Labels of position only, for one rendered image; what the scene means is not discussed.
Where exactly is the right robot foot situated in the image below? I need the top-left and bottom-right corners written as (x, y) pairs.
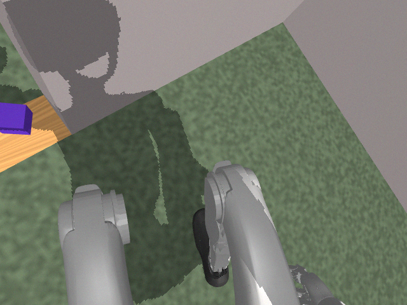
top-left (193, 208), bottom-right (229, 287)

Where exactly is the cube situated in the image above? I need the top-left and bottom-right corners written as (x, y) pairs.
top-left (0, 102), bottom-right (33, 135)

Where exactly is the right robot hand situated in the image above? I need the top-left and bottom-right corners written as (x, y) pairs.
top-left (289, 264), bottom-right (334, 305)

